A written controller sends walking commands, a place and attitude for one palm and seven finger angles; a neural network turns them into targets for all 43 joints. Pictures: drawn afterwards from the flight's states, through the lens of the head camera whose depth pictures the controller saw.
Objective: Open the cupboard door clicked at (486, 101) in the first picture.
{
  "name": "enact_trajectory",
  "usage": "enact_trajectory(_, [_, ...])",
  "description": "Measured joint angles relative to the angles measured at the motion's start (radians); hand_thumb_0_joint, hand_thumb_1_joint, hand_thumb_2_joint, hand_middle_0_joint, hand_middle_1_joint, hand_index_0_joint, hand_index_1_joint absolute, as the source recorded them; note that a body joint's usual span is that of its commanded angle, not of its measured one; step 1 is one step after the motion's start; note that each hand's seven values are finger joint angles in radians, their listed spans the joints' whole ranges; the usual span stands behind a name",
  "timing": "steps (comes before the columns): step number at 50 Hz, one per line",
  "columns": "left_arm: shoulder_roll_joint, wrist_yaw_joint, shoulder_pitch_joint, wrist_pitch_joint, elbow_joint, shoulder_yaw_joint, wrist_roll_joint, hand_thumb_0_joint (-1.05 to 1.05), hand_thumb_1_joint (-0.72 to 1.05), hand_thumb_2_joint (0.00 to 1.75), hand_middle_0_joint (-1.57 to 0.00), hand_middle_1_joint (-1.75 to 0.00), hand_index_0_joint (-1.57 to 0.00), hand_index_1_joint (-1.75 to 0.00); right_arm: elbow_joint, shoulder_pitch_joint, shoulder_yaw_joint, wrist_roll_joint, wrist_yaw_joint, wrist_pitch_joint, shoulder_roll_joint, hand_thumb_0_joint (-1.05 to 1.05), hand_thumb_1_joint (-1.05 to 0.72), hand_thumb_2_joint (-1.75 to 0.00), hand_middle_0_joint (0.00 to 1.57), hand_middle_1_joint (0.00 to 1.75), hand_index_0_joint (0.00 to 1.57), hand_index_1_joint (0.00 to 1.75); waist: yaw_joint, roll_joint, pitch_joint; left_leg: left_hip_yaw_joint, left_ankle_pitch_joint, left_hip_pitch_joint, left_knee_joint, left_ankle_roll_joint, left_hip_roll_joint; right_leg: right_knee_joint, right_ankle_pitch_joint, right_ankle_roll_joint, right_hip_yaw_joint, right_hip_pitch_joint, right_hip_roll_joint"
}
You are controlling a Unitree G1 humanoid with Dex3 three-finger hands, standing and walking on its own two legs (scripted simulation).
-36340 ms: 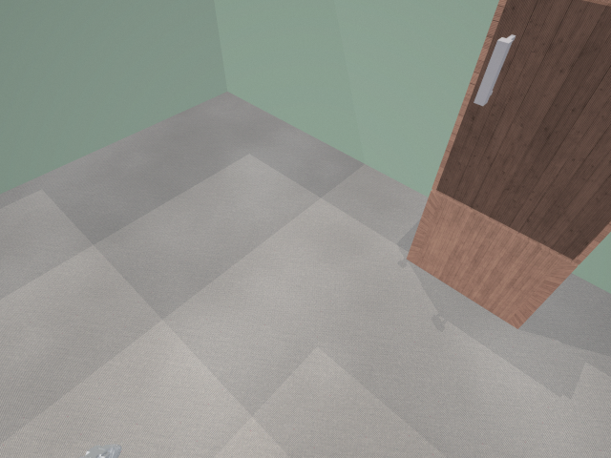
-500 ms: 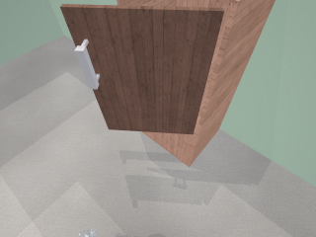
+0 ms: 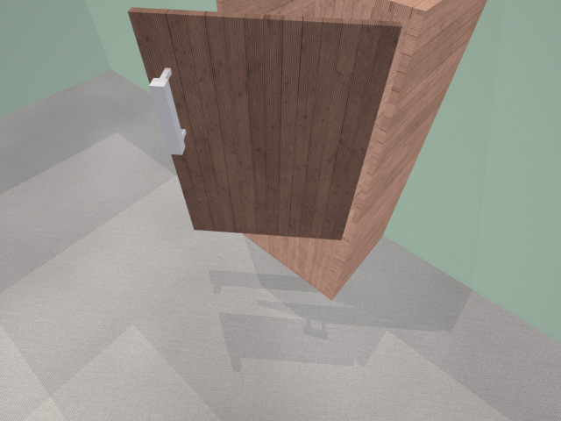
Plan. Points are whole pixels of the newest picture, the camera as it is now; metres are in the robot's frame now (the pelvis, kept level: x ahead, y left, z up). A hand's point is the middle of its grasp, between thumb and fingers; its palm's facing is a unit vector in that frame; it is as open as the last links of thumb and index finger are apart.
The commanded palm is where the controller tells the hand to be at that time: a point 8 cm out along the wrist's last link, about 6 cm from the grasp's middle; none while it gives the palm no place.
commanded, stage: come to a stop and stand still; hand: left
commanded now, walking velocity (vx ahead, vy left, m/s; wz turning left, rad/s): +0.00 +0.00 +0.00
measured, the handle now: (172, 112) +0.62 +0.24 +0.08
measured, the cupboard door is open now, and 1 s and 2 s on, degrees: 36 36 36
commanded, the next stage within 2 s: look again from close up in 0.34 s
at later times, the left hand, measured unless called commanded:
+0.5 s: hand out of the picture +0.01 +0.15 -0.17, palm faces +0.02 -0.98 -0.19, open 7.4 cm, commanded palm none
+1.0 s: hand out of the picture -0.02 +0.21 -0.18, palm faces +0.03 -0.98 -0.21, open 7.4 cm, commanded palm none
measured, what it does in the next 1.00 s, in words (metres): stands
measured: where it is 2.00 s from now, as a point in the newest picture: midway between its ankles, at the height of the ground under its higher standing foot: outside the picture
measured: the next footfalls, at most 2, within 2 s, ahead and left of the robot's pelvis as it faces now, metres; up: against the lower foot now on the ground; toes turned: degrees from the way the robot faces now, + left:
left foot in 1.66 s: +0.16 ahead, +0.16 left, +0.00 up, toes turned +5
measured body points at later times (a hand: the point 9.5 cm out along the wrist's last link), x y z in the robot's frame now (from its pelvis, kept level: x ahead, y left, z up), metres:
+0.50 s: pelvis +0.02 -0.02 +0.00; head +0.04 -0.02 +0.45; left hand +0.01 +0.20 -0.16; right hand -0.01 -0.23 -0.16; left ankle +0.04 +0.13 -0.73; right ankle -0.05 -0.13 -0.73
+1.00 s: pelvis -0.02 +0.03 +0.00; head -0.02 +0.04 +0.45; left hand -0.02 +0.27 -0.16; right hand +0.05 -0.21 -0.14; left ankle +0.04 +0.13 -0.73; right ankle -0.05 -0.13 -0.73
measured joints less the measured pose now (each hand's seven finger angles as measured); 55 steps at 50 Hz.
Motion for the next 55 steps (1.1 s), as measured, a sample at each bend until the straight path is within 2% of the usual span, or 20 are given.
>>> enact_trajectory(4, [-0.038,0.008,0.004,-0.018,0.031,-0.022,0.001,0.00,0.91,0.90,-0.19,-0.30,-0.19,-0.30,0.040,0.022,-0.003,0.002,0.011,0.022,-0.025,0.01,-0.91,-0.90,0.20,0.30,0.20,0.30,-0.010,0.034,-0.001,-0.038,-0.068,-0.001,0.033,-0.009,-0.002,-0.006,0.006,-0.001,-0.012,0.016,0.013])
enact_trajectory(7, [-0.061,0.012,0.011,-0.033,0.050,-0.036,-0.005,0.00,0.91,0.90,-0.20,-0.30,-0.19,-0.30,0.069,0.047,0.004,0.002,0.013,0.017,-0.025,0.01,-0.91,-0.90,0.20,0.30,0.20,0.30,-0.014,0.037,-0.004,-0.058,0.010,0.028,-0.002,-0.011,0.000,-0.011,0.004,-0.004,-0.018,0.034,0.025])
enact_trajectory(10, [-0.067,0.021,0.010,-0.030,0.074,-0.040,-0.007,0.01,0.92,0.90,-0.20,-0.30,-0.20,-0.30,0.103,0.066,0.010,0.003,0.009,0.010,-0.007,0.01,-0.91,-0.90,0.20,0.30,0.19,0.30,-0.017,0.019,-0.002,-0.058,0.004,0.052,-0.010,-0.028,0.002,-0.014,-0.003,-0.007,-0.019,0.055,0.027])
enact_trajectory(14, [-0.067,0.019,0.008,-0.030,0.090,-0.040,-0.012,0.01,0.93,0.90,-0.20,-0.30,-0.20,-0.30,0.129,0.087,0.019,0.003,0.005,0.007,0.018,0.01,-0.91,-0.90,0.20,0.30,0.19,0.30,-0.017,0.009,0.002,-0.059,-0.004,0.068,-0.025,-0.033,0.006,-0.038,0.003,-0.012,-0.020,0.075,0.031])
enact_trajectory(22, [-0.075,0.022,0.012,-0.039,0.095,-0.037,-0.015,0.01,0.92,0.90,-0.20,-0.30,-0.20,-0.30,0.147,0.100,0.028,0.004,0.001,-0.003,0.054,0.01,-0.91,-0.90,0.20,0.30,0.20,0.30,-0.012,0.008,0.016,-0.058,-0.005,0.080,-0.044,-0.031,0.001,-0.064,0.006,-0.010,-0.020,0.090,0.027])
enact_trajectory(24, [-0.087,0.040,0.022,-0.058,0.083,-0.043,-0.004,0.01,0.92,0.90,-0.20,-0.30,-0.20,-0.30,0.125,0.093,0.033,0.008,0.007,-0.002,0.047,0.01,-0.91,-0.90,0.20,0.30,0.20,0.30,-0.004,0.028,0.021,-0.053,-0.025,0.048,0.010,-0.023,0.016,-0.065,0.010,-0.006,-0.015,0.081,0.040])
enact_trajectory(26, [-0.094,0.049,0.042,-0.075,0.063,-0.049,-0.001,0.00,0.91,0.90,-0.20,-0.30,-0.20,-0.30,0.082,0.084,0.035,0.006,0.008,-0.016,0.041,0.01,-0.91,-0.90,0.20,0.30,0.20,0.30,-0.012,0.032,0.028,-0.045,-0.048,0.040,0.033,-0.013,0.018,-0.031,0.003,-0.001,-0.004,0.061,0.039])
enact_trajectory(28, [-0.092,0.053,0.056,-0.079,0.048,-0.050,-0.002,0.01,0.91,0.90,-0.20,-0.30,-0.20,-0.30,0.054,0.084,0.034,0.005,0.001,-0.030,0.035,0.01,-0.92,-0.90,0.20,0.30,0.20,0.30,-0.020,0.024,0.023,-0.043,-0.059,0.039,0.050,-0.015,0.008,0.015,-0.013,0.004,-0.004,0.048,0.027])
enact_trajectory(36, [-0.054,0.046,0.055,-0.050,-0.006,-0.049,0.004,0.00,0.91,0.90,-0.20,-0.30,-0.20,-0.30,0.004,0.041,0.034,0.008,0.005,-0.028,0.016,0.01,-0.92,-0.90,0.20,0.30,0.20,0.30,0.006,-0.007,-0.003,-0.029,-0.081,0.029,0.108,0.015,-0.018,0.056,-0.043,0.033,0.007,0.046,-0.002])
enact_trajectory(46, [-0.008,0.029,0.073,-0.036,-0.032,-0.052,0.008,0.00,0.91,0.90,-0.20,-0.30,-0.19,-0.30,-0.030,0.016,0.042,0.004,0.024,-0.019,0.021,0.01,-0.91,-0.90,0.20,0.30,0.20,0.30,0.020,-0.023,-0.028,-0.024,-0.021,0.012,0.052,0.036,-0.039,0.019,0.008,0.041,0.008,0.022,-0.021])
enact_trajectory(55, [0.001,0.024,0.126,-0.039,-0.004,-0.052,0.010,0.00,0.91,0.90,-0.20,-0.30,-0.19,-0.30,0.002,0.046,0.041,0.005,0.031,-0.012,0.007,0.01,-0.91,-0.90,0.20,0.30,0.20,0.30,0.025,-0.021,-0.031,-0.023,0.009,0.009,0.015,0.041,-0.047,0.000,0.026,0.039,0.008,0.011,-0.027])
